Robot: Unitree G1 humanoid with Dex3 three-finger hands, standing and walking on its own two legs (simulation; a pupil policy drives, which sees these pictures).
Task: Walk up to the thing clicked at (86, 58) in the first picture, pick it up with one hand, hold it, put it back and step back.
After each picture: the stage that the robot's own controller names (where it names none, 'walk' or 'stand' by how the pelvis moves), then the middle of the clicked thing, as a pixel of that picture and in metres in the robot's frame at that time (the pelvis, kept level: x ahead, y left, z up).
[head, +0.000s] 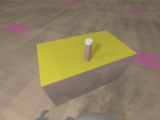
stand; (87, 51) +0.66 +0.05 -0.01
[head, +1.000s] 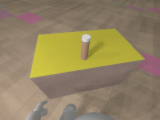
sink last; (84, 48) +0.62 +0.08 +0.02
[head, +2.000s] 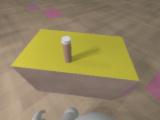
stand; (67, 51) +0.54 +0.23 +0.02
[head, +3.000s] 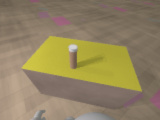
stand; (73, 57) +0.55 +0.18 -0.01
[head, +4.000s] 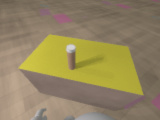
stand; (71, 58) +0.52 +0.19 -0.01
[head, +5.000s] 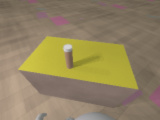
stand; (69, 57) +0.55 +0.22 -0.01
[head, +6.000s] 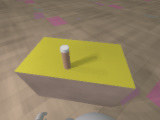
stand; (66, 58) +0.53 +0.24 -0.01
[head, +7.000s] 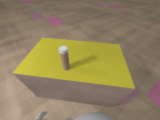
stand; (65, 59) +0.52 +0.25 -0.01
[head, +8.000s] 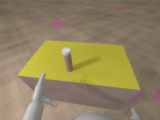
rise first; (68, 61) +0.51 +0.24 -0.01
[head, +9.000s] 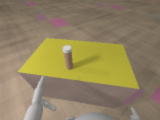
go down; (68, 58) +0.53 +0.24 -0.01
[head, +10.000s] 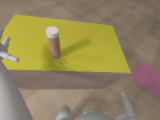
go down; (54, 45) +0.53 +0.23 +0.04
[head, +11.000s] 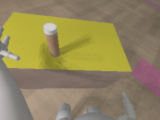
go down; (53, 43) +0.53 +0.23 +0.06
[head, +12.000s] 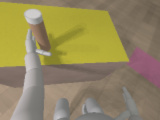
close in; (40, 34) +0.55 +0.25 +0.09
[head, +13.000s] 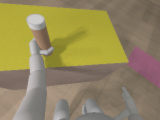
lift; (43, 39) +0.52 +0.23 +0.09
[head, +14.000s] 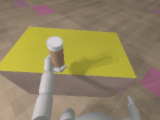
lift; (57, 57) +0.38 +0.20 +0.14
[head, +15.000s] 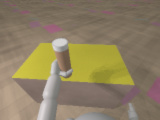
hold; (64, 61) +0.33 +0.16 +0.20
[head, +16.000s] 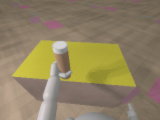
hold; (63, 62) +0.33 +0.17 +0.17
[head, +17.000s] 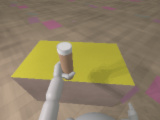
crouch; (67, 63) +0.34 +0.15 +0.17
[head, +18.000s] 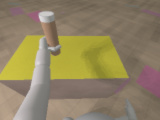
crouch; (51, 36) +0.49 +0.22 +0.22
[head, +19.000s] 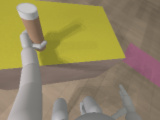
lower; (35, 32) +0.55 +0.25 +0.10
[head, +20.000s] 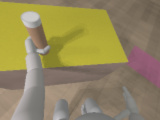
lower; (39, 38) +0.52 +0.24 +0.09
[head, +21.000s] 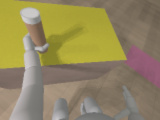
lower; (37, 35) +0.53 +0.24 +0.10
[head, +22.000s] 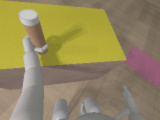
lower; (37, 36) +0.53 +0.25 +0.10
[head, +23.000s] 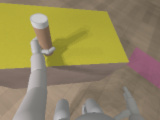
open; (44, 39) +0.52 +0.22 +0.09
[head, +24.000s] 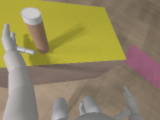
rise; (39, 35) +0.52 +0.23 +0.10
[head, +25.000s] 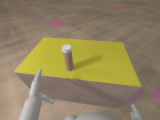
sink last; (68, 59) +0.50 +0.22 +0.03
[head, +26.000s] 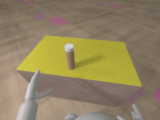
stand; (70, 58) +0.51 +0.21 +0.02
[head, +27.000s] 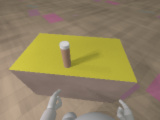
stand; (66, 56) +0.51 +0.22 +0.03
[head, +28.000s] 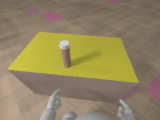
stand; (66, 55) +0.50 +0.22 +0.04
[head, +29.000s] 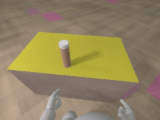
stand; (65, 55) +0.51 +0.22 +0.04
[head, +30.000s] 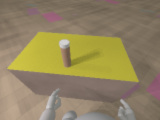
stand; (66, 55) +0.51 +0.22 +0.05
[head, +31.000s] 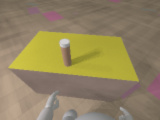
stand; (66, 54) +0.52 +0.21 +0.04
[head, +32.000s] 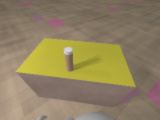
walk; (69, 60) +0.52 +0.21 -0.01
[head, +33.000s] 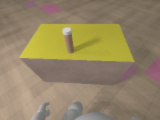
walk; (69, 41) +0.65 +0.23 +0.01
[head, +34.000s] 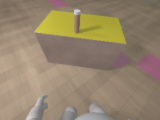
walk; (76, 22) +0.99 +0.21 +0.01
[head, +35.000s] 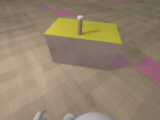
stand; (79, 26) +1.14 +0.23 +0.00
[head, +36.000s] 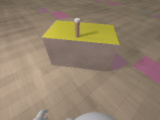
stand; (77, 28) +1.12 +0.23 -0.01
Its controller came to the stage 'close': yes
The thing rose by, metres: 0.22
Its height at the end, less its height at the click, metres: +0.00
